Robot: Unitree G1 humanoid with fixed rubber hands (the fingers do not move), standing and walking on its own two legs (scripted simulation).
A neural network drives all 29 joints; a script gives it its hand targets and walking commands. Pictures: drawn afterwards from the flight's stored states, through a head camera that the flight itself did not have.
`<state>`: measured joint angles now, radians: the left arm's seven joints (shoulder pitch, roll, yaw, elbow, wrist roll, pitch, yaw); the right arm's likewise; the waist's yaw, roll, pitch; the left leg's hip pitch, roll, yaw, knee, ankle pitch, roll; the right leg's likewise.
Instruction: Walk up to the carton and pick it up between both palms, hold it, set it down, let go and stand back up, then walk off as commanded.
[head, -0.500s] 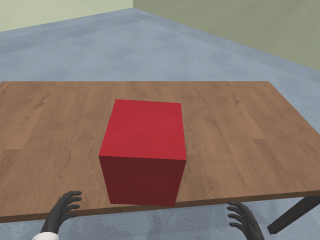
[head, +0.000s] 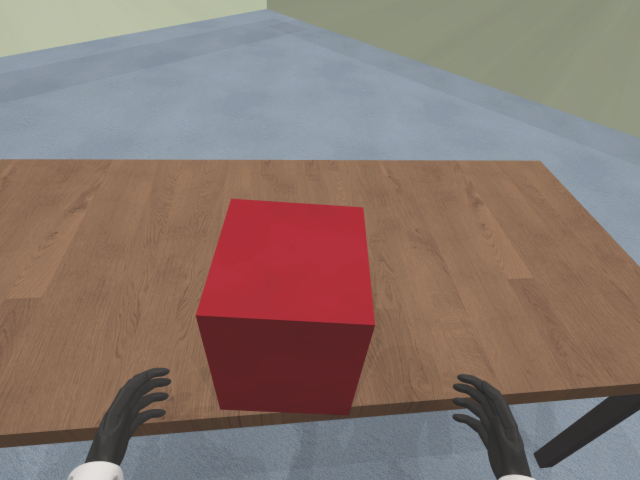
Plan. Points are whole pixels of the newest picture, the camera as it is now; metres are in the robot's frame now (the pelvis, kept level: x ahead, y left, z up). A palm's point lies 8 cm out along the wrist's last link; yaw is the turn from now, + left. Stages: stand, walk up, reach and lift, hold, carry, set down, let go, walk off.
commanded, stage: reach and lift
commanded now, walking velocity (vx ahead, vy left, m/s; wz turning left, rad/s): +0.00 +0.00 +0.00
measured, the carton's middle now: (291, 309) +0.37 +0.04 -0.02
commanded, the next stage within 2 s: none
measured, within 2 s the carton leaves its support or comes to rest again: neither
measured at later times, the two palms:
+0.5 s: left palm (116, 357) +0.26 +0.24 +0.04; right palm (488, 379) +0.23 -0.20 +0.05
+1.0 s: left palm (118, 282) +0.32 +0.25 +0.11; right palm (463, 303) +0.30 -0.17 +0.11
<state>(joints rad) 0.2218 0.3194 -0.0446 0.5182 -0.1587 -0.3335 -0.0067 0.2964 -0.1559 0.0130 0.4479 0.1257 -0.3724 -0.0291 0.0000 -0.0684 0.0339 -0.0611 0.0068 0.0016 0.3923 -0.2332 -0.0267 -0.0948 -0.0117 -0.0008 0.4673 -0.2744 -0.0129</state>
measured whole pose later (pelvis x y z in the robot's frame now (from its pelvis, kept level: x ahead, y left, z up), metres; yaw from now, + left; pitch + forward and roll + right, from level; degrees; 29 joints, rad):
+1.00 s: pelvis -0.01 +0.01 +0.00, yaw +0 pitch -6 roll +1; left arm -0.31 0.31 0.14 0.24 -0.17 0.41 -0.02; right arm -0.20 -0.16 0.02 0.15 0.20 0.21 -0.17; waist 0.00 -0.03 0.08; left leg -0.05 0.01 0.00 0.38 -0.22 -0.02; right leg -0.07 -0.01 0.00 0.42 -0.24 0.00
